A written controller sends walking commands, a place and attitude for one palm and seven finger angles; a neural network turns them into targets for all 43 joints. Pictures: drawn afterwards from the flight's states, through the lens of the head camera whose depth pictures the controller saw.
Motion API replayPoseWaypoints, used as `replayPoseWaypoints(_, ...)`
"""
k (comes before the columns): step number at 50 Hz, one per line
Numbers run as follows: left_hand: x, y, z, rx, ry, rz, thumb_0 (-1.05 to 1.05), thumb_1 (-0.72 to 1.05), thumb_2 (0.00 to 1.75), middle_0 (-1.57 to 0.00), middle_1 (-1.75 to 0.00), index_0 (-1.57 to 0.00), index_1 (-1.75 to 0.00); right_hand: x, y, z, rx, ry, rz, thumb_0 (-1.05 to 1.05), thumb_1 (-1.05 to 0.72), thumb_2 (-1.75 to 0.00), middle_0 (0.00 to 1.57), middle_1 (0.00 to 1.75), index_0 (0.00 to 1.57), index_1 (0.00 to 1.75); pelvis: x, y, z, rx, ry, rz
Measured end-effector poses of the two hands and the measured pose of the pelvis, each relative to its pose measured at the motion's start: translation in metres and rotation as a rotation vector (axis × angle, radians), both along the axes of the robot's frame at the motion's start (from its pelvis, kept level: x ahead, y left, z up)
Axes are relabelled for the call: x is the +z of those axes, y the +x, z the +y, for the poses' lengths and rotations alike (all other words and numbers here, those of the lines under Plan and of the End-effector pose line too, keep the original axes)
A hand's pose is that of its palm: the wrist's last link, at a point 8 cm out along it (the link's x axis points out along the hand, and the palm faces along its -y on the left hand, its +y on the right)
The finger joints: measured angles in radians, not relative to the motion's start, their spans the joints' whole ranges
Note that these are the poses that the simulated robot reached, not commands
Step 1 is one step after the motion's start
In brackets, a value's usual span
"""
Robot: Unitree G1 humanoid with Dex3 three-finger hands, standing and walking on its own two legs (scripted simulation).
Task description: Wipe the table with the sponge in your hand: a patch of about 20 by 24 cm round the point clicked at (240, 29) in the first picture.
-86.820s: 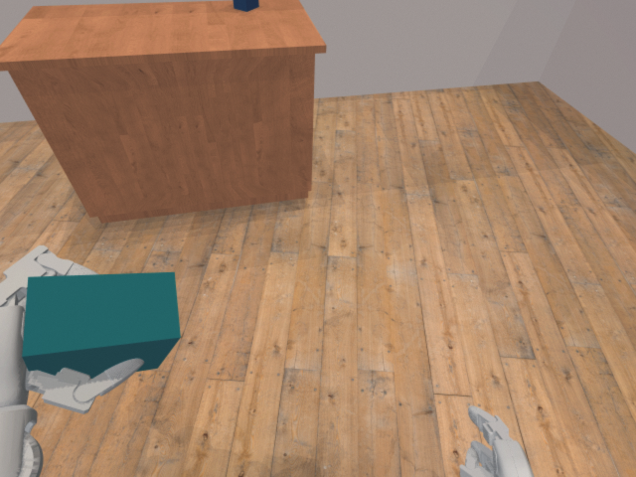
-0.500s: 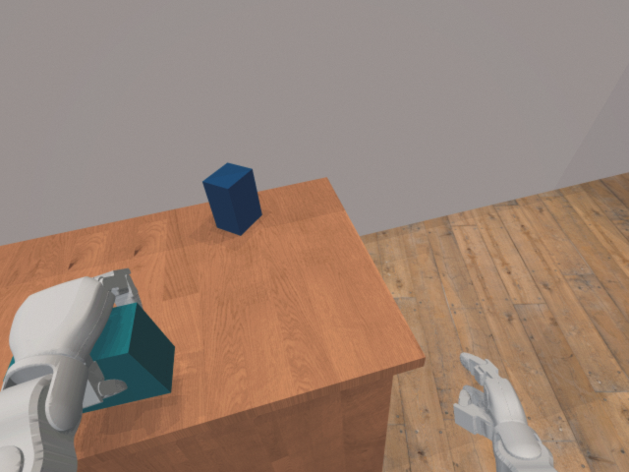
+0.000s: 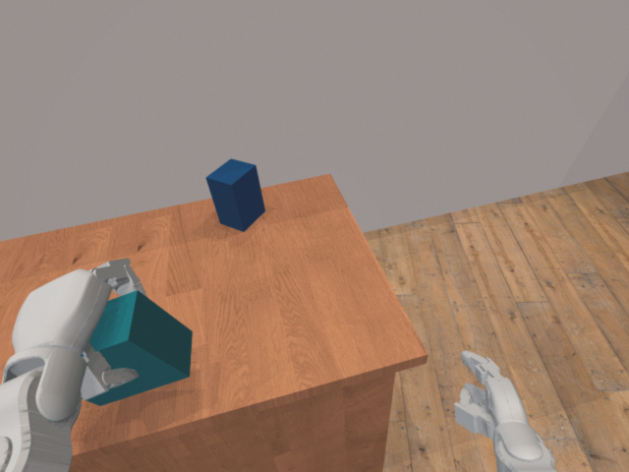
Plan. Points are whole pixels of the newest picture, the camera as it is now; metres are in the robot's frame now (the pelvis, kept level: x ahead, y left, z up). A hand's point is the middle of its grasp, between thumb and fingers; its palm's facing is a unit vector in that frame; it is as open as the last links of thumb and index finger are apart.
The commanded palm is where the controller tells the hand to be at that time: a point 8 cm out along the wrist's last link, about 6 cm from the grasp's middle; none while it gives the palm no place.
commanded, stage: step back with the hand held close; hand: left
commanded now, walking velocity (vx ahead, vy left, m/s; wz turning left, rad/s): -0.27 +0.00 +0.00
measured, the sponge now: (127, 357) +0.20 +0.28 +0.08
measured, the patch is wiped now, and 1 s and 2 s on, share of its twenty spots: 1.00 1.00 1.00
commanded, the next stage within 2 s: stop stepping back and stand still in 1.46 s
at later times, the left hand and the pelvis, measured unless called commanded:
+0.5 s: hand (97, 313) +0.20 +0.28 +0.16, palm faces +0.37 -0.83 -0.41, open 10.0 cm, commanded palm +0.15 +0.31 +0.20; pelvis -0.01 +0.03 -0.02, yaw +0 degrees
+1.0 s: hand (57, 383) +0.12 +0.26 +0.17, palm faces +0.28 -0.90 -0.32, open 10.0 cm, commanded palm +0.07 +0.32 +0.20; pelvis -0.09 +0.04 -0.02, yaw +0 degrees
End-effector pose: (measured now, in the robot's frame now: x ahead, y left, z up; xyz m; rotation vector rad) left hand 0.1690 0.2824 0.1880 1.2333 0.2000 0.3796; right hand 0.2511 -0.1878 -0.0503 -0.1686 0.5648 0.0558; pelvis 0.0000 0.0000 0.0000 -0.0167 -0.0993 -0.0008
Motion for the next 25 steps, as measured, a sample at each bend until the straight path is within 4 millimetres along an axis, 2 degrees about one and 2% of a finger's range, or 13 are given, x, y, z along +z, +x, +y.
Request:
replayPoseWaypoints(1,-0.002,0.003,0.002,-0.043,-0.188,-0.068,-0.01,-0.53,1.04,-0.73,-1.38,-0.79,-1.36,0.002,-0.003,0.0,0.007,-0.008,-0.012,0.02,-0.9,-0.89,0.2,0.3,0.2,0.3,0.0,-0.001,-0.001,0.004,-0.003,0.012)
replayPoseWaypoints(3,-0.01,0.01,0.003,-0.109,-0.438,-0.178,-0.01,-0.53,1.04,-0.73,-1.39,-0.79,-1.36,0.003,-0.013,-0.002,0.01,-0.02,-0.018,0.02,-0.9,-0.89,0.2,0.3,0.2,0.3,-0.001,-0.002,-0.003,0.005,-0.008,0.045)
replayPoseWaypoints(5,-0.016,0.015,0.001,-0.161,-0.589,-0.265,-0.01,-0.53,1.04,-0.73,-1.39,-0.79,-1.36,0.0,-0.028,-0.007,-0.009,-0.042,0.009,0.02,-0.9,-0.89,0.2,0.3,0.2,0.3,-0.003,-0.001,-0.004,0.005,-0.015,0.072)
replayPoseWaypoints(8,-0.017,0.018,-0.009,-0.254,-0.702,-0.376,-0.01,-0.54,1.04,-0.73,-1.39,-0.79,-1.36,-0.01,-0.056,-0.021,-0.064,-0.101,0.09,0.01,-0.9,-0.89,0.21,0.3,0.2,0.3,-0.007,0.001,-0.003,0.003,-0.02,0.092)
replayPoseWaypoints(12,0.002,0.013,-0.014,-0.358,-0.695,-0.459,-0.01,-0.54,1.04,-0.73,-1.39,-0.79,-1.36,-0.025,-0.093,-0.043,-0.159,-0.159,0.203,0.02,-0.9,-0.89,0.21,0.3,0.2,0.3,-0.009,0.005,0.004,0.004,-0.019,0.12)
replayPoseWaypoints(17,0.024,0.007,0.005,-0.377,-0.574,-0.502,-0.01,-0.54,1.04,-0.74,-1.39,-0.79,-1.36,-0.042,-0.128,-0.056,-0.258,-0.17,0.297,0.02,-0.9,-0.89,0.2,0.3,0.2,0.3,-0.011,0.003,0.015,0.003,-0.026,0.139)
replayPoseWaypoints(20,0.019,0.004,0.022,-0.33,-0.569,-0.508,-0.01,-0.54,1.04,-0.74,-1.39,-0.79,-1.36,-0.046,-0.14,-0.054,-0.296,-0.154,0.3,0.02,-0.91,-0.89,0.2,0.3,0.2,0.3,-0.013,-0.002,0.02,0.0,-0.027,0.138)
replayPoseWaypoints(25,-0.011,-0.006,0.036,-0.266,-0.662,-0.486,-0.01,-0.54,1.05,-0.73,-1.4,-0.79,-1.37,-0.04,-0.143,-0.039,-0.295,-0.143,0.235,0.02,-0.91,-0.89,0.2,0.3,0.2,0.3,-0.016,-0.015,0.029,-0.008,-0.03,0.13)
